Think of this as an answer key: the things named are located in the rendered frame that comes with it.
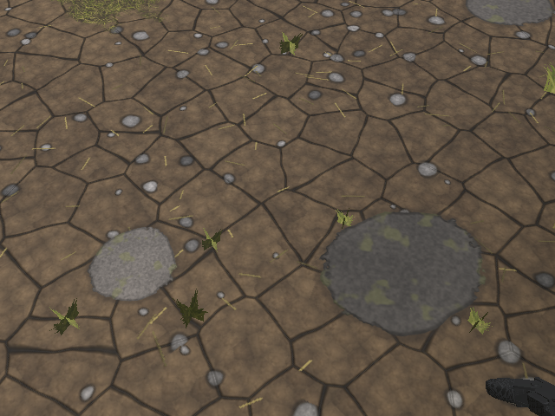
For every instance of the right robot hand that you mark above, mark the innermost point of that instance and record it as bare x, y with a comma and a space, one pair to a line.
538, 395

